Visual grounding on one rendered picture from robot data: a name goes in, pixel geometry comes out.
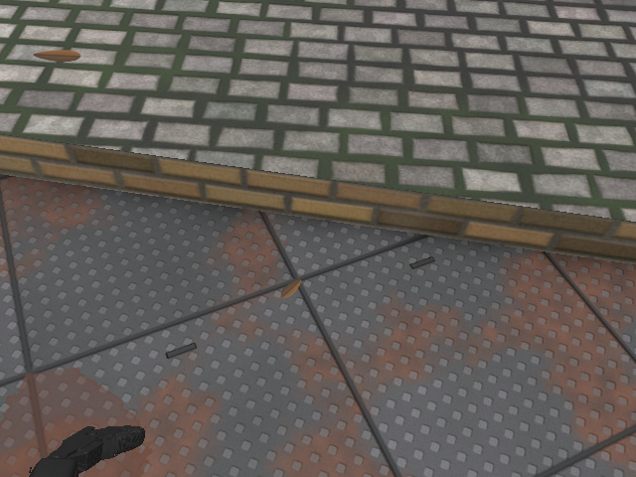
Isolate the left robot hand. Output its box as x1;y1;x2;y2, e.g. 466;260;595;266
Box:
29;425;145;477

